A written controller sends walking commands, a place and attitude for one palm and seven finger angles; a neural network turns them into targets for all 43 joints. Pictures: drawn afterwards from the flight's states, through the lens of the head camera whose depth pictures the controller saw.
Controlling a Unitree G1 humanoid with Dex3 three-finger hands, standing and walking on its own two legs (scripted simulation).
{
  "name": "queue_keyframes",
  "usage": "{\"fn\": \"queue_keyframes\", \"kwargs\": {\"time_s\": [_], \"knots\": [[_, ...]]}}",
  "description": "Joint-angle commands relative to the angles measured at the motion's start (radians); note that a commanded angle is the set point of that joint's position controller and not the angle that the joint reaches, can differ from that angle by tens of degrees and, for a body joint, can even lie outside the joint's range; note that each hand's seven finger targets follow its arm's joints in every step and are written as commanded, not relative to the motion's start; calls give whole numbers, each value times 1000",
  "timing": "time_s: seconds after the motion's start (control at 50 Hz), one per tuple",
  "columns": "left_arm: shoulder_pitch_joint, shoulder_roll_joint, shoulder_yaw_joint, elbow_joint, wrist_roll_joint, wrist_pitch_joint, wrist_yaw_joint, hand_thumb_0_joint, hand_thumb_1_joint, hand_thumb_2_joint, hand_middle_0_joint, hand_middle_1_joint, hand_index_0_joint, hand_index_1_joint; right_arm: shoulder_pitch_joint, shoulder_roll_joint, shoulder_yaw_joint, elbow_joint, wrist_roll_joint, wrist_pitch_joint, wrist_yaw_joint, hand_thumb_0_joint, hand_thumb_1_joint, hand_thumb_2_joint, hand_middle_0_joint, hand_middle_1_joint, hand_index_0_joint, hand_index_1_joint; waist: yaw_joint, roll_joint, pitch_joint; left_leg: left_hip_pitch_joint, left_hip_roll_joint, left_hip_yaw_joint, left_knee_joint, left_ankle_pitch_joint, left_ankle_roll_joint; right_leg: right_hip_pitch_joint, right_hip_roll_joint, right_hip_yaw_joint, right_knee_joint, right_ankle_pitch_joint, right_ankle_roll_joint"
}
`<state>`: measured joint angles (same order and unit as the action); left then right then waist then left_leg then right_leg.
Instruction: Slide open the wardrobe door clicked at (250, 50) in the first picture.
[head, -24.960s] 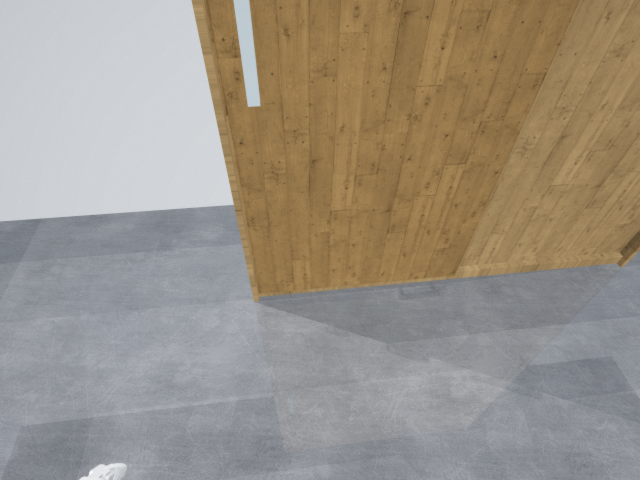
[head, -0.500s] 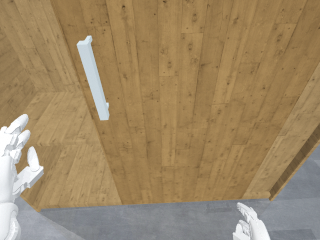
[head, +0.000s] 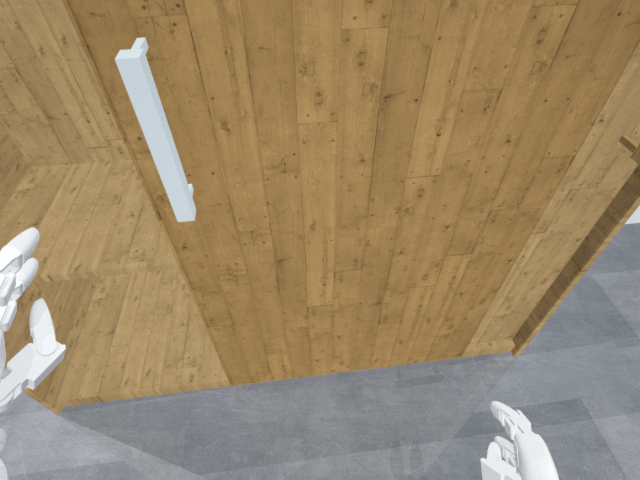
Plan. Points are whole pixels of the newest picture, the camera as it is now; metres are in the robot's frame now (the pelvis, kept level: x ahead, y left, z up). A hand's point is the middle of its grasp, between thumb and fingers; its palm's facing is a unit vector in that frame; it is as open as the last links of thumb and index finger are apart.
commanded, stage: step back with the hand held close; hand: left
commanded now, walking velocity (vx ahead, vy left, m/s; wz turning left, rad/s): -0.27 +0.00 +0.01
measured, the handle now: (166, 139) +0.50 +0.25 +0.18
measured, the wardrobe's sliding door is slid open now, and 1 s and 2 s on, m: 0.53 0.53 0.53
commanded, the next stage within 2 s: stop stepping back and stand still in 0.96 s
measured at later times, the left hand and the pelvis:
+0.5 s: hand out of the picture +0.12 +0.29 +0.16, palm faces +0.50 -0.73 -0.46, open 7.4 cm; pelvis -0.06 +0.01 -0.02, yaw +3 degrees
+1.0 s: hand out of the picture +0.07 +0.30 +0.16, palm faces +0.46 -0.79 -0.41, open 7.4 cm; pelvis -0.14 +0.02 -0.01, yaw -3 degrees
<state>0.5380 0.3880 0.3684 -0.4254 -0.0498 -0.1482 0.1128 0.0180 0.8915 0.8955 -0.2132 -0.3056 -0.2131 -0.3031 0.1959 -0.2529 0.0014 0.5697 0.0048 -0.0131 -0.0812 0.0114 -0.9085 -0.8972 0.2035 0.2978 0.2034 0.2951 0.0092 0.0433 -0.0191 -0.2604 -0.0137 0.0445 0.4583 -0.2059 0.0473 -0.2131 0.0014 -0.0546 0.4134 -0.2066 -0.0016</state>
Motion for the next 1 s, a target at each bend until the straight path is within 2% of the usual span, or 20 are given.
{"fn": "queue_keyframes", "kwargs": {"time_s": [0.0, 0.08, 0.2, 0.3, 0.38, 0.44, 0.52, 0.56, 0.6, 0.64, 0.66, 0.7, 0.72, 0.76, 0.8, 0.86, 0.9, 0.92, 0.96, 0.98], "knots": [[-29, 216, 174, -225, -8, -72, 38, 0, 900, 900, -200, -300, -200, -300, -96, -102, -44, -179, 4, -41, -18, 0, -900, -900, 200, 300, 200, 300, 13, -7, -151, 9, 91, -110, -56, 260, 2, 69, -52, 70, 7, 252, 8], [-37, 205, 166, -221, -1, -81, 43, 0, 900, 900, -200, -300, -200, -300, -89, -110, -46, -182, 5, -51, -19, 0, -900, -900, 200, 300, 200, 300, 12, 24, -118, -99, 108, -135, -99, 102, 15, 93, -35, 72, 27, 160, 13], [-73, 185, 162, -209, 27, -109, 44, 0, 900, 900, -200, -300, -200, -300, -81, -121, -48, -183, 7, -85, -20, 0, -900, -900, 200, 300, 200, 300, 9, 46, -52, -380, 137, -197, -180, -352, 54, 195, -15, 96, 97, 28, 12], [-124, 187, 167, -224, 50, -143, 46, 0, 900, 900, -200, -300, -200, -300, -65, -122, -53, -172, -2, -124, -20, 0, -900, -900, 200, 300, 200, 300, 7, 40, -32, -450, 144, -224, -175, -482, 63, 174, -10, 117, 108, -85, 7], [-124, 190, 179, -249, 57, -169, 45, 0, 900, 900, -200, -300, -200, -300, -62, -120, -54, -164, -6, -153, -17, 0, -900, -900, 200, 300, 200, 300, 8, 101, -53, -478, 160, -256, -195, -509, 72, 207, 20, 118, 179, -17, 8], [-116, 188, 187, -234, 56, -180, 41, 0, 900, 900, -200, -300, -200, -300, -48, -112, -56, -156, -10, -167, -14, 0, -900, -900, 200, 300, 200, 300, 6, 55, -66, -483, 146, -242, -154, -492, 67, 206, 12, 153, 173, 5, 1], [-150, 203, 175, -233, 43, -186, 43, 0, 900, 900, -200, -300, -200, -300, -31, -104, -61, -130, -15, -173, -1, 0, -900, -900, 200, 300, 200, 300, -6, -96, -49, -290, 57, -146, 66, -314, 9, -47, -110, 301, -28, -85, -58], [-152, 200, 149, -229, 33, -184, 51, 0, 900, 900, -200, -300, -200, -300, -24, -88, -56, -112, -13, -167, 5, 0, -900, -900, 200, 300, 200, 300, -16, -128, -56, -130, 25, -104, 156, -207, -20, -198, -163, 308, -101, -123, -79], [-139, 213, 152, -246, 28, -186, 59, 0, 900, 900, -200, -300, -200, -300, -26, -87, -56, -106, -8, -159, 5, 0, -900, -900, 200, 300, 200, 300, -19, -111, -68, -82, 17, -96, 165, -187, -25, -238, -163, 263, -110, -138, -72], [-116, 229, 171, -273, 27, -190, 61, 0, 900, 900, -200, -300, -200, -300, -40, -97, -54, -120, -5, -155, -1, 0, -900, -900, 200, 300, 200, 300, -19, -18, -62, -131, 60, -161, 29, -220, -10, -201, -81, 180, -34, -155, -34], [-100, 230, 187, -282, 31, -196, 59, 0, 900, 900, -200, -300, -200, -300, -51, -107, -55, -131, -4, -157, -6, 0, -900, -900, 200, 300, 200, 300, -15, 58, -67, -239, 115, -224, -92, -321, 16, -96, -16, 132, 55, -153, -3], [-94, 226, 229, -300, 51, -204, 48, 0, 900, 900, -200, -300, -200, -300, -76, -134, -69, -148, -10, -174, -13, 0, -900, -900, 200, 300, 200, 300, 10, 278, -94, -600, 306, -446, -389, -650, 105, 258, 124, 66, 461, -67, 32], [-107, 272, 263, -309, 50, -204, 43, 0, 900, 900, -200, -300, -200, -300, -76, -120, -78, -149, -19, -179, -13, 0, -900, -900, 200, 300, 200, 300, 12, 253, -111, -578, 350, -493, -421, -609, 126, 235, 130, 87, 588, -118, 28], [-71, 225, 239, -264, 36, -197, 38, 0, 900, 900, -200, -300, -200, -300, -73, -101, -87, -122, -24, -195, 3, 0, -900, -900, 200, 300, 200, 300, 18, 134, -107, -432, 328, -395, -336, -459, 130, 107, 121, 100, 606, -241, 13], [-30, 190, 195, -268, 12, -189, 39, 0, 900, 900, -200, -300, -200, -300, -68, -83, -81, -100, -21, -214, 17, 0, -900, -900, 200, 300, 200, 300, 22, 137, -133, -213, 277, -319, -320, -346, 80, 9, 107, 51, 430, -309, -4], [-68, 169, 131, -281, -12, -183, 42, 0, 900, 900, -200, -300, -200, -300, -55, -72, -65, -55, -25, -223, 23, 0, -900, -900, 200, 300, 200, 300, 9, 175, -170, 22, 265, -277, -322, -196, -11, -32, 80, 44, 102, -343, -26], [-141, 187, 112, -288, -8, -192, 37, 0, 900, 900, -200, -300, -200, -300, -42, -75, -62, -34, -34, -202, 25, 0, -900, -900, 200, 300, 200, 300, 7, 129, -177, 132, 237, -208, -229, 21, -91, -30, 37, 84, -134, -187, -50], [-159, 217, 129, -290, 3, -195, 39, 0, 900, 900, -200, -300, -200, -300, -32, -71, -62, -21, -39, -184, 25, 0, -900, -900, 200, 300, 200, 300, 1, 102, -201, 197, 204, -144, -118, 196, -106, -67, -21, 146, -185, -118, -73], [-241, 258, 143, -289, 3, -205, 42, 0, 900, 900, -200, -300, -200, -300, -70, -57, -51, -27, -34, -173, 15, 0, -900, -900, 200, 300, 200, 300, -6, -35, -225, 317, 141, -49, 71, 247, -90, -216, -135, 207, -178, 89, -79], [-249, 294, 176, -285, 5, -205, 44, 0, 900, 900, -200, -300, -200, -300, -104, -65, -46, -43, -41, -179, 4, 0, -900, -900, 200, 300, 200, 300, 7, -26, -233, 315, 137, -24, 46, 250, -85, -206, -123, 155, -133, 130, -43]]}}
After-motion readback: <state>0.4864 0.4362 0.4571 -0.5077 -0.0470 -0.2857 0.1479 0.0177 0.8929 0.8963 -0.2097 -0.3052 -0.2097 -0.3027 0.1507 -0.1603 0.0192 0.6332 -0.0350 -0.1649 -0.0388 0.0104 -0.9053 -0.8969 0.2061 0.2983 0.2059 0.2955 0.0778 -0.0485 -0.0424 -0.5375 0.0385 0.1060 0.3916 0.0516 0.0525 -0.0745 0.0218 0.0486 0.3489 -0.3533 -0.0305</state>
